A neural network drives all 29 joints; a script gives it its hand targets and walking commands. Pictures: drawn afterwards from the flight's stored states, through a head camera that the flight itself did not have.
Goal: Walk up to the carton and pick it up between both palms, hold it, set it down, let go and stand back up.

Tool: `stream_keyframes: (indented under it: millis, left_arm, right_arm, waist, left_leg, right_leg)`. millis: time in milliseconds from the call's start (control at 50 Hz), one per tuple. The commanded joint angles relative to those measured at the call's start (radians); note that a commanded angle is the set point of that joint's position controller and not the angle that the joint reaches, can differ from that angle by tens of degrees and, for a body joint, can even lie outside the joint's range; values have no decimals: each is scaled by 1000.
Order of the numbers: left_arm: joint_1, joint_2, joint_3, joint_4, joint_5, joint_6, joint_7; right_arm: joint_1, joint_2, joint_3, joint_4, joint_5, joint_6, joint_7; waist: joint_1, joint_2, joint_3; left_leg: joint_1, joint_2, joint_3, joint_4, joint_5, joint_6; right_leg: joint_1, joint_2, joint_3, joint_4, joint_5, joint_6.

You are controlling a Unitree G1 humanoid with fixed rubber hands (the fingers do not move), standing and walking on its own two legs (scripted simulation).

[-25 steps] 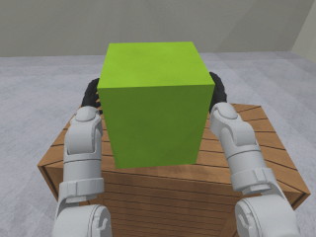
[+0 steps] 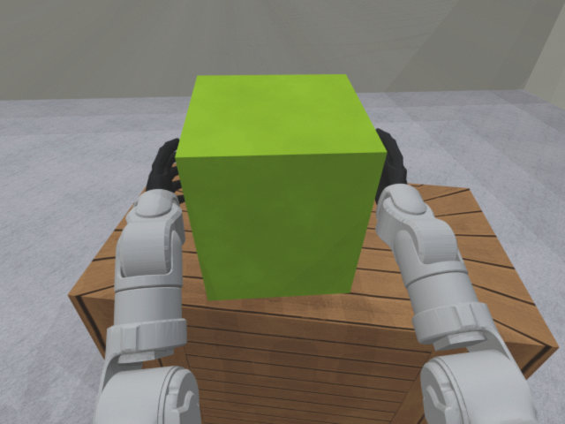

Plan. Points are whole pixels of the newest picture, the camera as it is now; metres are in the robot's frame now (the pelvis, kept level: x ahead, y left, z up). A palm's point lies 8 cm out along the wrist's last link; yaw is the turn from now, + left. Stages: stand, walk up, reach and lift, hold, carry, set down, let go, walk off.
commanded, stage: hold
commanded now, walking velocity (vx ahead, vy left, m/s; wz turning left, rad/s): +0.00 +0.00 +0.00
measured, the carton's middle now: (276, 188) +0.40 +0.00 +0.19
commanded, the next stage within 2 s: set down in 0.26 s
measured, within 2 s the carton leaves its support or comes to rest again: neither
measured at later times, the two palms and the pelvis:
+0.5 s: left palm (161, 191) +0.36 +0.15 +0.21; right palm (386, 188) +0.36 -0.14 +0.21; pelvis +0.00 +0.00 +0.00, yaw +0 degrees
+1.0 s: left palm (177, 214) +0.39 +0.15 +0.15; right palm (378, 210) +0.38 -0.15 +0.15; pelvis +0.02 -0.01 +0.00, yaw +1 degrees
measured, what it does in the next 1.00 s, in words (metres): stands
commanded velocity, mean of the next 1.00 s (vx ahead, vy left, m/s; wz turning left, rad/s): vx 0.00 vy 0.00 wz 0.00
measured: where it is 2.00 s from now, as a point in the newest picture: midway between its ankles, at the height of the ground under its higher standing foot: outside the picture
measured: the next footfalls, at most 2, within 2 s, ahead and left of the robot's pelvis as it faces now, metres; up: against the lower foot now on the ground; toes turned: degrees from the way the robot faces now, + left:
none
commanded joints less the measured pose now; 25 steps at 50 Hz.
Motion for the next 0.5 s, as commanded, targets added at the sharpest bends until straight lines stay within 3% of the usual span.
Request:
stream_keyframes:
  millis: [0,20,120,200,240,280,340,360,380,460,480]
  left_arm:
    - [-849,-543,-557,-198,-188,-91,-165]
    - [-844,-548,-544,-205,-186,-90,-168]
    - [-845,-552,-571,-258,-200,-95,-166]
    - [-834,-529,-561,-255,-183,-79,-166]
    - [-841,-537,-562,-254,-197,-76,-172]
    - [-846,-525,-559,-241,-176,-76,-180]
    - [-869,-529,-544,-222,-163,-114,-186]
    - [-856,-531,-535,-194,-155,-124,-188]
    - [-858,-543,-525,-164,-147,-140,-193]
    - [-815,-523,-448,-50,-93,-209,-215]
    - [-808,-519,-436,-25,-82,-222,-220]
  right_arm:
    - [-871,587,386,-316,117,-67,122]
    - [-871,589,400,-320,126,-68,124]
    - [-871,613,420,-389,130,-70,119]
    - [-837,593,406,-340,124,-49,120]
    - [-853,599,397,-348,113,-52,127]
    - [-871,593,395,-376,81,-68,131]
    - [-855,592,344,-330,47,-104,138]
    - [-854,583,348,-325,34,-119,141]
    - [-865,580,321,-310,8,-145,144]
    - [-876,570,258,-263,-85,-246,161]
    - [-853,577,256,-228,-102,-264,167]
  waist:
    - [-11,85,-459]
    - [1,72,-443]
    - [-9,58,-523]
    - [-9,86,-449]
    - [5,69,-455]
    - [3,103,-473]
    - [-8,100,-449]
    - [2,99,-424]
    - [-8,87,-404]
    - [35,47,-389]
    - [30,27,-392]
  left_leg:
    - [181,-33,-44,-19,240,-53]
    - [175,-30,-48,-23,254,-52]
    - [203,-38,-46,-4,287,-48]
    - [181,-37,-37,-28,221,-52]
    - [159,-35,-42,-42,190,-47]
    - [148,-40,-31,-49,158,-54]
    - [188,-34,-29,-42,185,-58]
    - [188,-39,-20,-48,147,-56]
    - [171,-38,-18,-46,140,-48]
    - [145,-40,-3,-86,71,-24]
    - [156,-37,10,-89,66,-23]
  right_leg:
    - [81,53,35,-24,185,58]
    - [78,54,41,-17,193,58]
    - [104,58,40,-7,245,66]
    - [92,55,39,-17,175,64]
    - [59,56,29,-27,134,57]
    - [91,57,18,-13,134,48]
    - [74,58,6,-9,140,50]
    - [70,56,4,-17,96,52]
    - [63,49,9,-17,87,48]
    - [110,33,-1,-27,52,46]
    - [119,35,-14,-19,54,53]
